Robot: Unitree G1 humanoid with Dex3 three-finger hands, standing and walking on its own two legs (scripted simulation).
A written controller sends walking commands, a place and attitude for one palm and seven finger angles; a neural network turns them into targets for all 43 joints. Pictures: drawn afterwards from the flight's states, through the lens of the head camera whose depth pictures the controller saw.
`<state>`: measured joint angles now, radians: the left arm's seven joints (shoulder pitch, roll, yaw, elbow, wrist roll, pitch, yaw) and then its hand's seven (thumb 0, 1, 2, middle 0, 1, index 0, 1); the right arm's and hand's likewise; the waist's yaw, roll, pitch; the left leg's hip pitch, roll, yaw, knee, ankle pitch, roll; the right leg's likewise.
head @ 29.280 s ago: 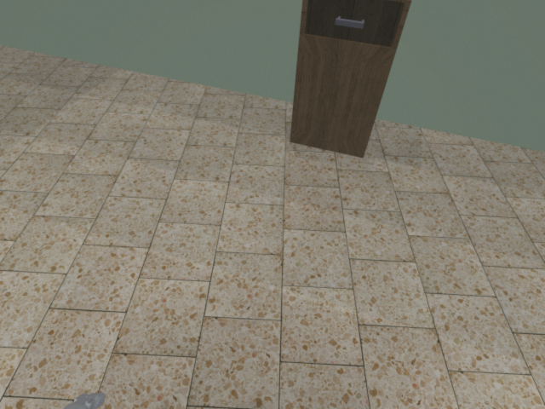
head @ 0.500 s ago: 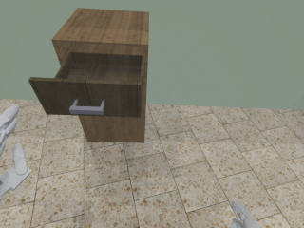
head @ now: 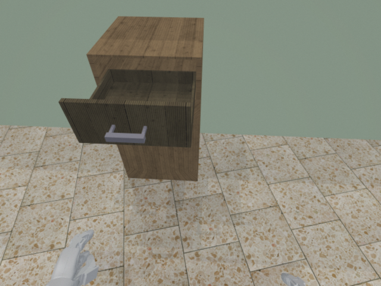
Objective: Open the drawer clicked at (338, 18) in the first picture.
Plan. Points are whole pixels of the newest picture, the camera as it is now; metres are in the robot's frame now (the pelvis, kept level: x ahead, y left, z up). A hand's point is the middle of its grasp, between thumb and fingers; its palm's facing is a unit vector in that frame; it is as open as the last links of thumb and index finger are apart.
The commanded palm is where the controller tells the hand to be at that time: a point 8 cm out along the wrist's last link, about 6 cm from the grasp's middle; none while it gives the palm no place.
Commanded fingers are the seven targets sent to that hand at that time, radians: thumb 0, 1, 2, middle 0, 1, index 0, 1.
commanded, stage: let the arm hang, fingers relaxed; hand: left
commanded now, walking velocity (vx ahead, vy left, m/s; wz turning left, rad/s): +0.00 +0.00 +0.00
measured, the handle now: (127, 133) +0.56 +0.23 -0.03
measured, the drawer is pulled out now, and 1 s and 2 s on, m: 0.30 0.30 0.30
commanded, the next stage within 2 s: look to check the result in 0.92 s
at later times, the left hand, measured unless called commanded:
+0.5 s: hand out of the picture -0.06 +0.20 -0.15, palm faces -0.01 -0.97 -0.25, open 7.3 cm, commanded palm none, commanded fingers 0.00 0.90 0.90 -0.20 -0.30 -0.20 -0.30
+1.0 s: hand out of the picture +0.01 +0.17 -0.16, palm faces +0.00 -0.98 -0.21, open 7.4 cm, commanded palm none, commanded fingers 0.00 0.90 0.90 -0.20 -0.30 -0.20 -0.30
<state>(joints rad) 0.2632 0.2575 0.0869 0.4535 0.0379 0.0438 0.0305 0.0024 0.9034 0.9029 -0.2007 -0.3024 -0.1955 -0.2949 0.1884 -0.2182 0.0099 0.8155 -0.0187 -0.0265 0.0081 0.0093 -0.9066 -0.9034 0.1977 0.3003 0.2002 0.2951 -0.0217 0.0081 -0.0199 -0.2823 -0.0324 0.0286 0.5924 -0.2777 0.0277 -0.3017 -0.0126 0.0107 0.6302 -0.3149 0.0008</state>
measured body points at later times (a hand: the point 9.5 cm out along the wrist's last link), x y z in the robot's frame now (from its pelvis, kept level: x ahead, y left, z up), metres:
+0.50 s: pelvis -0.01 +0.00 +0.02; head +0.01 -0.01 +0.46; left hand -0.05 +0.25 -0.13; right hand -0.05 -0.21 -0.15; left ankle +0.01 +0.10 -0.73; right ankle +0.01 -0.12 -0.73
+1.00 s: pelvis +0.00 -0.01 +0.02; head +0.01 -0.01 +0.47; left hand +0.01 +0.22 -0.14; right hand -0.02 -0.22 -0.15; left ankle +0.01 +0.10 -0.73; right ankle +0.01 -0.12 -0.73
